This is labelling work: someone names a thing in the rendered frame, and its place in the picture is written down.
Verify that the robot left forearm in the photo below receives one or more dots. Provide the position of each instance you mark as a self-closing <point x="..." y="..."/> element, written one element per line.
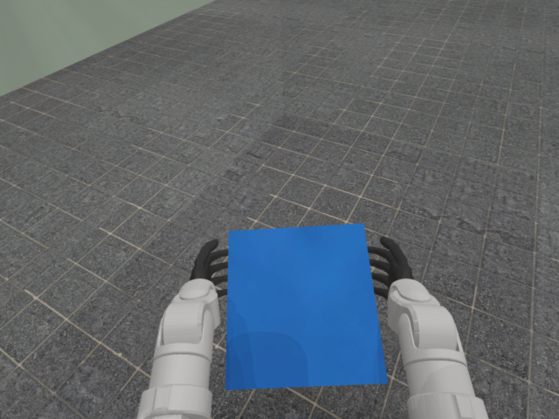
<point x="179" y="381"/>

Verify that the carton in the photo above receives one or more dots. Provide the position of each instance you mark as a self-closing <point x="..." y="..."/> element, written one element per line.
<point x="301" y="309"/>

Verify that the right robot hand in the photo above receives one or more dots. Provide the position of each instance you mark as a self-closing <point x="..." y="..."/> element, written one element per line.
<point x="397" y="268"/>

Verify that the left robot hand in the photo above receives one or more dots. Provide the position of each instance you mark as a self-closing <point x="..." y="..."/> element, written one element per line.
<point x="203" y="269"/>

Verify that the robot right forearm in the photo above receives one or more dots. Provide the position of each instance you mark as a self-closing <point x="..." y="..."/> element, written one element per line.
<point x="439" y="383"/>

